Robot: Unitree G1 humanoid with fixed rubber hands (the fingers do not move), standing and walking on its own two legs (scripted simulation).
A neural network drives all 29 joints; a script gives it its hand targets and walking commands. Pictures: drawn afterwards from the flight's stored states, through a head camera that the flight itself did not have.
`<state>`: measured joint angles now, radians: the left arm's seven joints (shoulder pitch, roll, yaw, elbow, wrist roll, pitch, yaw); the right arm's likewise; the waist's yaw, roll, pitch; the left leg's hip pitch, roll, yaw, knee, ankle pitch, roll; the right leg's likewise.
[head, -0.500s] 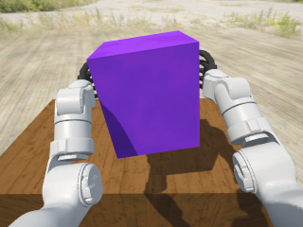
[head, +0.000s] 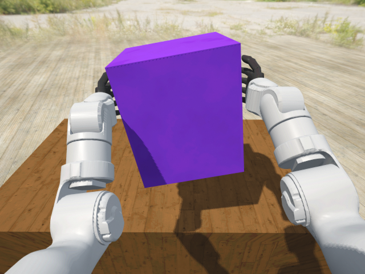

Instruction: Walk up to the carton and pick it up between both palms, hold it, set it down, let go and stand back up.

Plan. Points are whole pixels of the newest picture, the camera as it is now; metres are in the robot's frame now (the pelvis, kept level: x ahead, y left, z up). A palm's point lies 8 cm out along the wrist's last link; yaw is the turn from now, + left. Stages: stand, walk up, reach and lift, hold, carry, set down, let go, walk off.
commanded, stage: hold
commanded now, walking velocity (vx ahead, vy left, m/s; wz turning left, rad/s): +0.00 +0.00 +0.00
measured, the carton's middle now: (181, 106) +0.39 -0.01 +0.27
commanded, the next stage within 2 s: none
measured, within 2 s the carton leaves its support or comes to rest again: neither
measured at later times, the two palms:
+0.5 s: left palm (104, 106) +0.38 +0.15 +0.28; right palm (250, 92) +0.37 -0.15 +0.30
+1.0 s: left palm (105, 103) +0.37 +0.14 +0.29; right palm (253, 90) +0.37 -0.16 +0.31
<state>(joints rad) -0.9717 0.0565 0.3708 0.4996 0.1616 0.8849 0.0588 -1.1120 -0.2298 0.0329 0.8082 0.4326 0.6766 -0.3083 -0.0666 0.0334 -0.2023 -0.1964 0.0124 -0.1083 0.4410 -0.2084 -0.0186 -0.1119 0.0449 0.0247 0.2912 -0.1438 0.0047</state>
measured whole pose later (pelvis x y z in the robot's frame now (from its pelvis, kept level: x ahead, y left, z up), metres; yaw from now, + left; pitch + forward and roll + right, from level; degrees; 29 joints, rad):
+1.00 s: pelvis +0.00 +0.00 +0.00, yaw +0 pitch -2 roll -2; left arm -0.98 0.06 0.37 0.52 0.16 0.88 0.06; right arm -1.11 -0.23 0.03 0.81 0.43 0.69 -0.31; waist -0.07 0.03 -0.21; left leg -0.20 0.01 -0.11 0.44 -0.21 -0.02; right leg -0.12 0.05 0.03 0.29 -0.15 0.00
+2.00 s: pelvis +0.00 +0.00 +0.00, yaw +0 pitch -2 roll -2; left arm -0.96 0.06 0.36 0.51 0.16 0.88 0.07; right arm -1.11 -0.23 0.02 0.81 0.43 0.69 -0.30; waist -0.08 0.03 -0.22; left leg -0.21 0.01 -0.11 0.44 -0.21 -0.02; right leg -0.12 0.05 0.04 0.29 -0.14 0.01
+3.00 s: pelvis +0.00 +0.00 +0.00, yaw +1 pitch -2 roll -2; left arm -0.93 0.05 0.35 0.44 0.15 0.89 0.07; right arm -1.06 -0.22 0.04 0.73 0.45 0.70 -0.32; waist -0.08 0.03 -0.20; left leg -0.20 0.01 -0.13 0.45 -0.22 -0.02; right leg -0.10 0.05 0.04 0.28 -0.15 0.00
